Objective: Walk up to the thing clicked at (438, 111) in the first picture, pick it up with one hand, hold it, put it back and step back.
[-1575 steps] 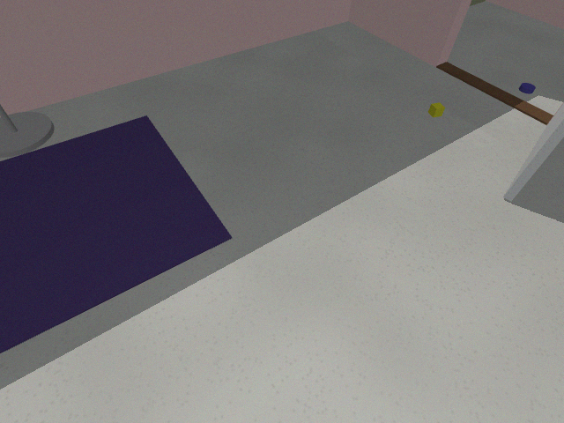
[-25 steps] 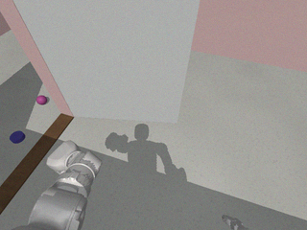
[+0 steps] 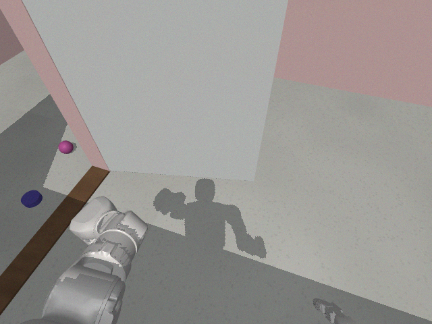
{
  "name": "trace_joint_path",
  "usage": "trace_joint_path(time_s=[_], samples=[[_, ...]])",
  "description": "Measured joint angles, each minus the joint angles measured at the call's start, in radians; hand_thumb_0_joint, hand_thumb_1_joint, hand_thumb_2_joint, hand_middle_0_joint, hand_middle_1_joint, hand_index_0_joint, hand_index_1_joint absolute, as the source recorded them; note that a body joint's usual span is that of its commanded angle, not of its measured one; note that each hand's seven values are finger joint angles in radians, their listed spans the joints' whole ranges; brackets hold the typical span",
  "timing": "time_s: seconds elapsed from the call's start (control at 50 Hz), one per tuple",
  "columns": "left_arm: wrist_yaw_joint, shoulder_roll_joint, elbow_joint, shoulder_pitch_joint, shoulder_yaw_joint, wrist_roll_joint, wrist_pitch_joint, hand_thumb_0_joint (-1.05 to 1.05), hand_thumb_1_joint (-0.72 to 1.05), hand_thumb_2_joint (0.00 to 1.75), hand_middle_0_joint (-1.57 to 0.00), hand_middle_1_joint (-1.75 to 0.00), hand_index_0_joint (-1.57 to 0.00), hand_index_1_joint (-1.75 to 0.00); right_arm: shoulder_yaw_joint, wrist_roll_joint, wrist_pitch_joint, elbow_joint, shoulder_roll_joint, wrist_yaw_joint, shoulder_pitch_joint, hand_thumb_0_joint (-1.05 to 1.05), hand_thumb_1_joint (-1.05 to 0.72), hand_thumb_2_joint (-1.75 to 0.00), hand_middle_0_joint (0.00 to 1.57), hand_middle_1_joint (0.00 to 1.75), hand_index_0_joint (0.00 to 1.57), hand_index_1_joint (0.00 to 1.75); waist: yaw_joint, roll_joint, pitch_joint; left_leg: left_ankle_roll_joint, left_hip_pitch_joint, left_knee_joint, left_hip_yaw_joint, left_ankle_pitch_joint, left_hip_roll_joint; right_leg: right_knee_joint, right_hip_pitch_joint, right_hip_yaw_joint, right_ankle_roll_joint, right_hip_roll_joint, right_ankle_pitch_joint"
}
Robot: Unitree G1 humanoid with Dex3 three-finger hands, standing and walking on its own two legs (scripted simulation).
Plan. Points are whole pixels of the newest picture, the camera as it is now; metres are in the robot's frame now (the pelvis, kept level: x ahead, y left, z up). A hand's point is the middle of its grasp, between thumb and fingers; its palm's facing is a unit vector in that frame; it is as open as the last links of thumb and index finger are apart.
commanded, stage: hold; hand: left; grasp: from above
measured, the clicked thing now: (115, 233) +0.33 +0.22 -0.09
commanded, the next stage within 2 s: crouch in 0.98 s
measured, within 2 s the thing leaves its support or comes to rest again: neither
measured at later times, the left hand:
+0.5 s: hand (107, 239) +0.29 +0.21 -0.04, palm faces -0.22 -0.39 -0.90, open 8.5 cm
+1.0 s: hand (109, 245) +0.28 +0.21 -0.04, palm faces -0.22 -0.39 -0.90, open 8.5 cm
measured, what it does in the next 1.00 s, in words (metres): stands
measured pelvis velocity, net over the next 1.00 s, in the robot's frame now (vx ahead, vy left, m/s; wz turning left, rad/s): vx -0.02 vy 0.00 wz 0.00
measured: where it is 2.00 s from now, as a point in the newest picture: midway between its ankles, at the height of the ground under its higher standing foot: outside the picture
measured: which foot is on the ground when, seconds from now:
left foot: down 0.00-1.00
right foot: down 0.00-1.00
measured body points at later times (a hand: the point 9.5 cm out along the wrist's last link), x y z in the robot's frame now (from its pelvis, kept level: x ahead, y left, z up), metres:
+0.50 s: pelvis -0.01 +0.00 +0.01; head +0.00 -0.02 +0.46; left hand +0.30 +0.23 +0.02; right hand +0.14 -0.24 -0.11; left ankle -0.01 +0.14 -0.72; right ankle -0.01 -0.11 -0.72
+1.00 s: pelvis -0.02 +0.00 +0.01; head -0.01 -0.02 +0.46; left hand +0.29 +0.22 +0.01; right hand +0.13 -0.24 -0.11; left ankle -0.01 +0.14 -0.72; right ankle -0.01 -0.11 -0.72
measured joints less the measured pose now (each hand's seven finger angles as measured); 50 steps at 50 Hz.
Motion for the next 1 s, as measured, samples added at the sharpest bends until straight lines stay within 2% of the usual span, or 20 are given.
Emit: trace_joint_path(time_s=[0.5,1.0], samples=[[-0.032,-0.016,-0.053,0.036,-0.038,-0.001,0.057,0.00,0.21,0.26,-1.18,-0.23,-0.90,-0.32,0.019,0.009,-0.003,-0.013,0.008,-0.003,-0.035,0.01,-0.90,-0.90,0.20,0.30,0.19,0.30,0.019,0.006,0.002,-0.003,0.068,-0.065,-0.004,0.038,0.001,-0.059,0.066,-0.005,-0.005,0.001,0.034],[-0.010,-0.029,-0.057,0.040,-0.039,-0.010,0.065,0.00,0.22,0.26,-1.18,-0.23,-0.89,-0.31,0.022,0.009,-0.011,-0.006,0.012,-0.007,-0.041,0.01,-0.90,-0.90,0.20,0.30,0.19,0.30,0.016,0.003,0.013,-0.002,0.066,-0.071,0.001,0.059,0.004,-0.070,0.064,0.001,-0.003,0.004,0.059]])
